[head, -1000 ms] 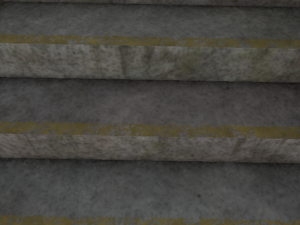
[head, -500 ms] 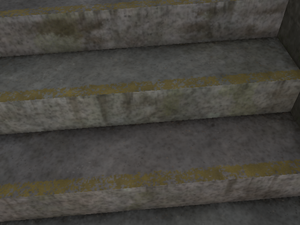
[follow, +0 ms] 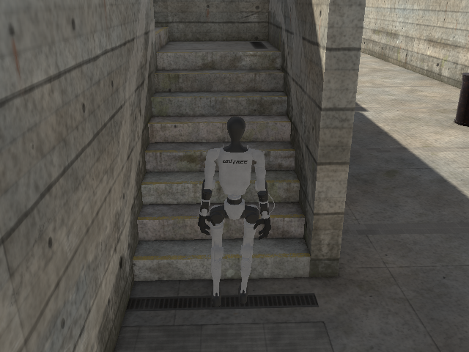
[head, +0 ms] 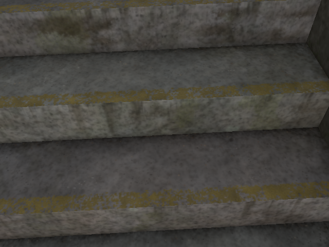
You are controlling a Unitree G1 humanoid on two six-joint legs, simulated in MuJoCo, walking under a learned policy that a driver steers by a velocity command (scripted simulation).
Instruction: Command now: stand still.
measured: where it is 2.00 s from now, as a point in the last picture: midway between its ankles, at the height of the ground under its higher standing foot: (211, 216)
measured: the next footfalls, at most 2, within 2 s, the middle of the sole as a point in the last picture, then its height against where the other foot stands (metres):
right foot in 1.42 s outside the picture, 0.18 m higher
left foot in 1.98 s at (187, 169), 0.18 m higher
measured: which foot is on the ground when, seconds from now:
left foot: down 0.00-1.00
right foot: down 0.00-1.00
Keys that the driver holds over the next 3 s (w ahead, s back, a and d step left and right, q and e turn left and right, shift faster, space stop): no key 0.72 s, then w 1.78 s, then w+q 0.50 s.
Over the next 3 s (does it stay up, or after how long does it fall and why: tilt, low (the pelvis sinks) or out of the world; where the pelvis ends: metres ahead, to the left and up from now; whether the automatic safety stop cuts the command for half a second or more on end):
stays up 1.11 -0.10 0.58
